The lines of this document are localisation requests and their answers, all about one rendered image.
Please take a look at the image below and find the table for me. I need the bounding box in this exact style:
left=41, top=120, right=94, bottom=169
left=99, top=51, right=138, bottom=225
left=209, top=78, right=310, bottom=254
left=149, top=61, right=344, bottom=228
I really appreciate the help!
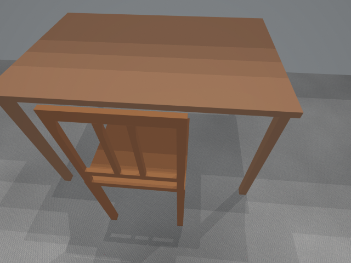
left=0, top=13, right=303, bottom=195

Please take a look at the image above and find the chair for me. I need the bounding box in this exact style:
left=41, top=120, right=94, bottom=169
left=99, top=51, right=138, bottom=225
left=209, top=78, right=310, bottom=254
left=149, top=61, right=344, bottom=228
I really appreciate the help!
left=33, top=105, right=190, bottom=226

